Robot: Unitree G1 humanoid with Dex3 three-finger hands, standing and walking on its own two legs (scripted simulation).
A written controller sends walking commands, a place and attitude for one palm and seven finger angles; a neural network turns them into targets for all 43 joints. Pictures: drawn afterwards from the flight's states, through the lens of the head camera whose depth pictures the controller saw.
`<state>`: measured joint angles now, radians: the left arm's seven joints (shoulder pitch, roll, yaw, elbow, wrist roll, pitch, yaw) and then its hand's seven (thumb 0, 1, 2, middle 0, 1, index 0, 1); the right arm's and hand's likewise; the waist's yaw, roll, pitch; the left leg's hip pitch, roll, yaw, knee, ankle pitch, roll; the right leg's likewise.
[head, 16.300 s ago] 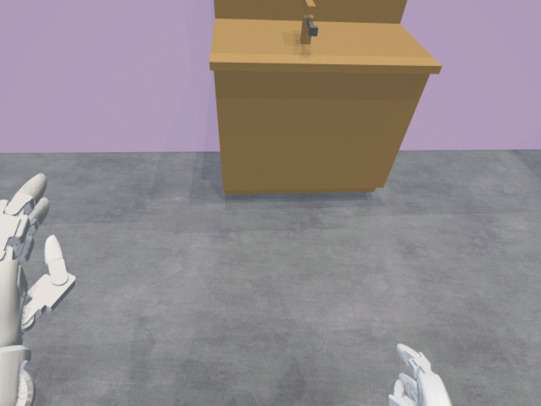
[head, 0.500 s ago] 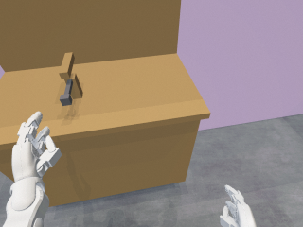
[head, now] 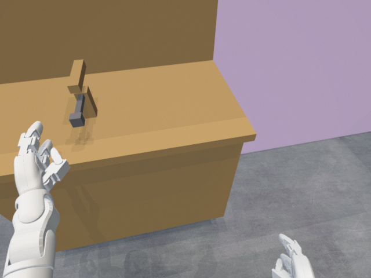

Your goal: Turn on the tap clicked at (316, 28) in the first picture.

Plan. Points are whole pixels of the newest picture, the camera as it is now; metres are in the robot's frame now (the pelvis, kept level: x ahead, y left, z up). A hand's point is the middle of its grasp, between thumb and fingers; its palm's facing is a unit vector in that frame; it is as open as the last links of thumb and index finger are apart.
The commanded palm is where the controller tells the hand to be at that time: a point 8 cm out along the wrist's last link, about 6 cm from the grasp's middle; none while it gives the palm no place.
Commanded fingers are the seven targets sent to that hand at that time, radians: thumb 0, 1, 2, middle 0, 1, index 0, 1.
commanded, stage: reach beside the lever's end, fingers flat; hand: left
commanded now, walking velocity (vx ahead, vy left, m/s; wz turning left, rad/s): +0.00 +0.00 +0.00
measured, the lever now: (77, 119) +0.45 +0.33 +0.09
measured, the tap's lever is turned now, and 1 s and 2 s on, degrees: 0 0 1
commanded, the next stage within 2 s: push the lever round in 1.68 s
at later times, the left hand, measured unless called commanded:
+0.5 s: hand (65, 139) +0.37 +0.33 +0.09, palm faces +0.55 -0.83 -0.08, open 7.7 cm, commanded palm +0.34 +0.36 +0.10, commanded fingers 0.00 0.90 0.90 -0.15 -0.16 -0.15 -0.16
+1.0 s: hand (70, 125) +0.43 +0.35 +0.08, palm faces +0.49 -0.87 -0.06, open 7.8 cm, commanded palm +0.38 +0.38 +0.09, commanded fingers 0.00 0.90 0.90 -0.15 -0.15 -0.15 -0.15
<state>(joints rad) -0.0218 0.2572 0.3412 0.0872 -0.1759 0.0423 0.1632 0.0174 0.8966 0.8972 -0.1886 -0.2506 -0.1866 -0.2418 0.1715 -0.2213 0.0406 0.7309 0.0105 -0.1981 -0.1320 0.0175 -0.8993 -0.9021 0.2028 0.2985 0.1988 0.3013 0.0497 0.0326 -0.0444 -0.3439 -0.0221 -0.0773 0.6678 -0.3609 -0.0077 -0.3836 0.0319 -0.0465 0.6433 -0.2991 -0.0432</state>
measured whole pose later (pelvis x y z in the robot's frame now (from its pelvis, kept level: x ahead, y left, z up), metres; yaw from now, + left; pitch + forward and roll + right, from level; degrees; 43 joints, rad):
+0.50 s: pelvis -0.01 +0.00 -0.01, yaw -1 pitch +7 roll -1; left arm -0.41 0.43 0.49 0.67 -0.13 -0.15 0.09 0.02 0.90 0.90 -0.17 -0.19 -0.16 -0.18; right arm 0.26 -0.26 0.02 0.75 0.01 -0.15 -0.12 0.02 -0.90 -0.90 0.20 0.30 0.20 0.30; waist -0.02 0.02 -0.05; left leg -0.50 -0.01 -0.07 0.75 -0.38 0.00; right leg -0.53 0.04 -0.05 0.69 -0.29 -0.04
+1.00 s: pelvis +0.01 +0.03 -0.02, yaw -2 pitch +13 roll -3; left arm -0.56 0.52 0.54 0.88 -0.11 -0.28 0.01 0.02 0.90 0.90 -0.15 -0.15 -0.15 -0.15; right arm 0.37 -0.26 0.01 0.73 0.00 -0.07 -0.07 0.01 -0.90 -0.90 0.20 0.30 0.20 0.30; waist -0.06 0.02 -0.09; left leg -0.63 -0.01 -0.05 0.82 -0.42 0.02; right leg -0.64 0.05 -0.02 0.72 -0.31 -0.01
